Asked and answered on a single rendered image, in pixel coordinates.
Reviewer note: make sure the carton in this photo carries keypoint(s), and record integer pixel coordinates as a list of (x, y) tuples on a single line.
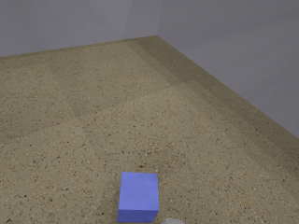
[(139, 197)]

